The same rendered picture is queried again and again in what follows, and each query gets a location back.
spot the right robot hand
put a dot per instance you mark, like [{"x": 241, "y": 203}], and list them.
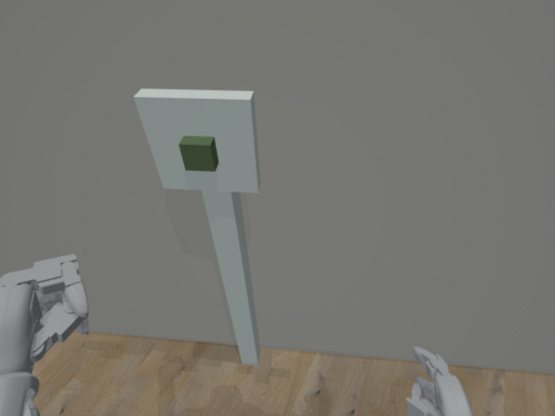
[{"x": 446, "y": 397}]

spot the button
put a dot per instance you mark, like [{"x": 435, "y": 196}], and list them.
[{"x": 199, "y": 153}]

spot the left robot hand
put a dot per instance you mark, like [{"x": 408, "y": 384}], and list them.
[{"x": 61, "y": 295}]

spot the panel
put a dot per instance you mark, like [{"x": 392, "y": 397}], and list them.
[{"x": 229, "y": 116}]

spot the robot left forearm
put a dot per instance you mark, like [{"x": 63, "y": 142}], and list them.
[{"x": 17, "y": 391}]

